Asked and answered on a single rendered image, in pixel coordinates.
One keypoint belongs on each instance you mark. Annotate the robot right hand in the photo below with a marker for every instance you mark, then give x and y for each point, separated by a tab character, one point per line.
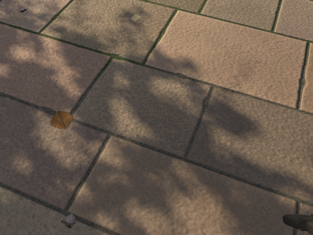
299	221

